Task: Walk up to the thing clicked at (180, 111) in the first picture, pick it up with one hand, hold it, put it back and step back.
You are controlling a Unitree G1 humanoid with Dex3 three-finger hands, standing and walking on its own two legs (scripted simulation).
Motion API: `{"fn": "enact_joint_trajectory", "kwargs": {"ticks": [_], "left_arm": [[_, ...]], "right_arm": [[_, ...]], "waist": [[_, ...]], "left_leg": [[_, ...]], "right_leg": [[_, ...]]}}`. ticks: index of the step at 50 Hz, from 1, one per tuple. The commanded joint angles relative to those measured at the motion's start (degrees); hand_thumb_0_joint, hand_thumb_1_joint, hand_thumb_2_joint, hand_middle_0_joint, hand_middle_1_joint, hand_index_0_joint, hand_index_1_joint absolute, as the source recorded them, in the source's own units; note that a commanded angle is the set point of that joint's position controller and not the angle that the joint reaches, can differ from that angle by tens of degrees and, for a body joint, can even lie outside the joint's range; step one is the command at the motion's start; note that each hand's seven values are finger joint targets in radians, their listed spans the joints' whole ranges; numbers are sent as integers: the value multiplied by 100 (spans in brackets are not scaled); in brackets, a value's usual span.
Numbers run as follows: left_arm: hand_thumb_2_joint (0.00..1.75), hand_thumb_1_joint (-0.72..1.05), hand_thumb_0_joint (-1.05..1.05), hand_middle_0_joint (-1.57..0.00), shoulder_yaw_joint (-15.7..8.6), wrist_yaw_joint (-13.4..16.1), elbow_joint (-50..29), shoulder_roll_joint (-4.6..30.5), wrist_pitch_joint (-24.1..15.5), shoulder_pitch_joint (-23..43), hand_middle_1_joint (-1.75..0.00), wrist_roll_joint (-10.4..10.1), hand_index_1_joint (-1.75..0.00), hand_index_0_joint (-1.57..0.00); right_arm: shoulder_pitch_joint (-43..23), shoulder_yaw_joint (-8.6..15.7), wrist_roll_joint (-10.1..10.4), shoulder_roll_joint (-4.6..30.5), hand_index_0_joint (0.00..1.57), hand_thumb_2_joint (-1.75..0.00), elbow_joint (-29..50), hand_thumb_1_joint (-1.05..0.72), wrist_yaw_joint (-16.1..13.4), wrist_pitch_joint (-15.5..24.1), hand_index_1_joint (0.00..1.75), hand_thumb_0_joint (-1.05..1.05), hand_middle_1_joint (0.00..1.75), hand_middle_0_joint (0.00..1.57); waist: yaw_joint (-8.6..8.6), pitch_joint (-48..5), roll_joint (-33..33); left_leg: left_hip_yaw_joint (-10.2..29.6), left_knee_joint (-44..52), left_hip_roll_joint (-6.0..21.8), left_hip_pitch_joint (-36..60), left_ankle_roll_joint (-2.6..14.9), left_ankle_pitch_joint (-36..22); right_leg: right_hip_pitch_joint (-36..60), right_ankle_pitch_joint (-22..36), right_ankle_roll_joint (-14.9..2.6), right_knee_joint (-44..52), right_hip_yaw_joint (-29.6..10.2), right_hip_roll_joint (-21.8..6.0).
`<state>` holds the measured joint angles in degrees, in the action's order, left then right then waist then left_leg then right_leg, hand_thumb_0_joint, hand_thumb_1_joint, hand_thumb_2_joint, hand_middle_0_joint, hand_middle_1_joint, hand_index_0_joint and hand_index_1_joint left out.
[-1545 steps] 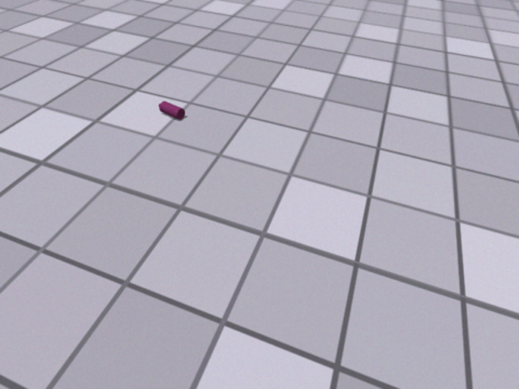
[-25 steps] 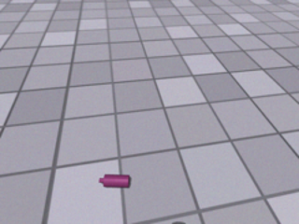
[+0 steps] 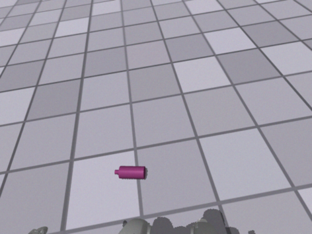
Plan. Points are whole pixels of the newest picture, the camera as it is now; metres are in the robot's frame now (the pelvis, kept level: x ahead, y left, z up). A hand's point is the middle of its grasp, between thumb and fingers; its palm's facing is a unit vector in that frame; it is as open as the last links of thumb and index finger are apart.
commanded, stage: walk up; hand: left
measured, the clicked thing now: (129, 172) +0.57 +0.23 -0.70
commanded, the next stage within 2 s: none
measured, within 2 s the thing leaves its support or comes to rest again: neither
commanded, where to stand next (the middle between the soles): +0.16 +0.01 m, yaw -5 degrees
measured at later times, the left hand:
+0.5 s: hand out of the picture +0.03 +0.35 -0.13, palm faces -0.02 -0.93 -0.36, open 7.4 cm
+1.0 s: hand (56, 212) +0.23 +0.32 -0.14, palm faces -0.09 -0.90 -0.43, open 7.4 cm
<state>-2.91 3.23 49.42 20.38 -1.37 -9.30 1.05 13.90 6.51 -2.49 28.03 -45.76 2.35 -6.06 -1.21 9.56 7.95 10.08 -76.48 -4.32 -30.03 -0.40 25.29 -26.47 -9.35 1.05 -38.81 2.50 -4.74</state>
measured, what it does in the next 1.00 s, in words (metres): steps on the spot: left foot, then right foot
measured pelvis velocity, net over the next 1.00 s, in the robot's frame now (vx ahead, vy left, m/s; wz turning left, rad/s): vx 0.05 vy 0.06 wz -0.05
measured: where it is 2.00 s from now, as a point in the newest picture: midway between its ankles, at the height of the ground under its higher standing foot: outside the picture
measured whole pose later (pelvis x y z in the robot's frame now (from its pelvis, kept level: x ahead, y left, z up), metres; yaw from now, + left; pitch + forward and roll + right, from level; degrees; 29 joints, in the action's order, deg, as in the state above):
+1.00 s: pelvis +0.05 +0.06 -0.01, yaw -3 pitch -2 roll -1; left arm -1.0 2.4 46.6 23.5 0.6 -1.9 0.1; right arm 6.7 2.7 0.7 22.3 -48.9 -0.9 -1.8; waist -0.6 11.6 0.9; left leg -0.1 -49.9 0.6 -24.0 0.5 24.6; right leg -29.8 -13.7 1.6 -45.2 -2.9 -2.1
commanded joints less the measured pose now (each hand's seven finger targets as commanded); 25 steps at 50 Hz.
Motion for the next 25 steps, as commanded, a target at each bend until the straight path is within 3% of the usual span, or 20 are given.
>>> {"fn": "enact_joint_trajectory", "kwargs": {"ticks": [1, 4, 5, 6, 7, 8, 9, 10, 11, 12, 13, 14, 15, 17, 20, 22, 23, 25], "left_arm": [[90, 90, 0, -20, -769, 296, -198, 2221, -153, -672, -30, 22, -30, -20], [90, 90, 0, -20, -820, 237, -383, 2423, -166, -377, -30, 185, -30, -20], [90, 90, 0, -20, -830, 206, -424, 2491, -144, -188, -30, 242, -30, -20], [90, 90, 0, -20, -826, 176, -474, 2535, -115, 38, -30, 329, -30, -20], [90, 90, 0, -20, -798, 146, -455, 2464, -59, 117, -30, 336, -30, -20], [90, 90, 0, -20, -756, 132, -400, 2305, 17, 73, -30, 295, -30, -20], [90, 90, 0, -20, -587, 155, -408, 1798, 87, -8, -30, 276, -30, -20], [90, 90, 0, -20, -388, 203, -461, 1166, 82, -101, -30, 155, -30, -20], [90, 90, 0, -20, -497, 281, -517, 1562, 57, 274, -30, 87, -30, -20], [90, 90, 0, -20, -520, 223, -575, 1915, -15, 784, -30, 76, -30, -20], [90, 90, 0, -20, -492, 91, -392, 2005, -89, 745, -30, -15, -30, -20], [90, 90, 0, -20, -469, -59, -102, 1829, -114, 166, -30, -66, -30, -20], [90, 90, 0, -20, -461, -189, 136, 1695, -89, -435, -30, -31, -30, -20], [90, 90, 0, -20, -524, -341, 260, 1820, -26, -752, -30, 16, -30, -20], [90, 90, 0, -20, -524, -513, -6, 1790, 5, -472, -30, 23, -30, -20], [90, 90, 0, -20, -490, -593, -158, 1721, 14, -285, -30, 12, -30, -20], [90, 90, 0, -20, -462, -613, -234, 1680, 3, -126, -30, 5, -30, -20], [90, 90, 0, -20, -357, -612, -286, 1487, -47, 39, -30, -18, -30, -20]], "right_arm": [[614, 331, -157, 983, 20, -90, 404, -90, 97, -6, 30, 0, 30, 20], [790, 296, -43, 924, 20, -90, 356, -90, 219, 41, 30, 0, 30, 20], [985, 303, 13, 912, 20, -90, 256, -90, 263, 50, 30, 0, 30, 20], [1326, 318, 54, 863, 20, -90, 154, -90, 284, 60, 30, 0, 30, 20], [1696, 354, 76, 876, 20, -90, -46, -90, 283, 82, 30, 0, 30, 20], [2178, 401, 9, 871, 20, -90, -299, -90, 260, 112, 30, 0, 30, 20], [2502, 439, -105, 1005, 20, -90, -443, -90, 199, 136, 30, 0, 30, 20], [2023, 380, -207, 1323, 20, -90, -214, -90, 97, 181, 30, 0, 30, 20], [975, 391, -138, 1795, 20, -90, 243, -90, 44, 251, 30, 0, 30, 20], [533, 406, -46, 2064, 20, -90, 211, -90, 28, 340, 30, 0, 30, 20], [47, 307, -105, 1683, 20, -90, 229, -90, -44, 485, 30, 0, 30, 20], [-81, 202, -85, 1430, 20, -90, 192, -90, -122, 623, 30, 0, 30, 20], [-69, 164, 8, 1343, 20, -90, 145, -90, -188, 764, 30, 0, 30, 20], [302, 199, 143, 1390, 20, -90, -74, -90, -209, 992, 30, 0, 30, 20], [685, 193, 163, 1296, 20, -90, -260, -90, -236, 1150, 30, 0, 30, 20], [728, 185, 151, 1263, 20, -90, -284, -90, -272, 1199, 30, 0, 30, 20], [771, 179, 146, 1244, 20, -90, -278, -90, -288, 1211, 30, 0, 30, 20], [751, 108, 130, 1092, 20, -90, -237, -90, -293, 1207, 30, 0, 30, 20]], "waist": [[258, -1222, -1699], [132, -1325, -2552], [40, -1347, -2732], [-186, -1332, -2854], [-327, -1342, -2610], [-593, -1299, -1842], [-808, -847, -434], [-681, -366, 1476], [-521, 389, 1044], [-401, 1031, 393], [-189, 1115, -430], [23, 823, -656], [174, 417, -820], [185, 144, -713], [19, 130, -437], [-65, 101, -193], [-153, 137, -95], [-187, 124, 57]], "left_leg": [[105, -6, 296, -412, -64, -145], [-702, 1486, 515, 275, 15, 680], [-935, 2003, 473, 818, 68, 1121], [-1129, 2809, 530, 1400, 216, 1488], [-1425, 3448, 410, 1914, 278, 1453], [-1570, 4215, 273, 2815, 284, 785], [-902, 4777, 275, 3186, 381, 1150], [1312, 5745, 1320, 2138, 541, 2724], [3128, 6950, 2320, 470, 867, 4347], [3867, 7545, 2819, -467, 1376, 5124], [3108, 7164, 2454, -205, 1187, 3931], [2144, 6629, 2028, 427, 949, 2821], [1590, 6241, 1876, 1135, 888, 2125], [1234, 6079, 1929, 1847, 892, 1618], [792, 6309, 1957, 2382, 886, 1164], [528, 6268, 2062, 2569, 1117, 591], [435, 6242, 2124, 2620, 1203, 239], [-95, 6013, 2036, 2591, 1196, -969]], "right_leg": [[1204, -1961, -1030, 1633, -1674, -1362], [825, -3010, -1042, 1804, -1383, -1299], [396, -3219, -993, 1852, -1150, -1216], [-25, -3284, -951, 1828, -1005, -1200], [-340, -3345, -861, 1489, -865, -1086], [-1133, -3795, -574, 502, -409, -725], [-2313, -3987, -358, -1111, 17, -175], [-3267, -3433, -213, -3235, 289, 724], [-3247, -2700, -123, -3279, -702, 713], [-2613, -1957, -206, -3191, -1188, 242], [-2374, -1297, -154, -3127, -1281, 97], [-2291, -952, -117, -3034, -1305, 153], [-2231, -644, -150, -3103, -1238, 328], [-2106, -392, -109, -2941, -1154, 332], [-2148, -154, -20, -2393, -1280, 327], [-1956, -149, -12, -1909, -1271, 255], [-1845, -206, -12, -1599, -1261, 193], [-1399, -329, -49, -957, -977, 172]]}}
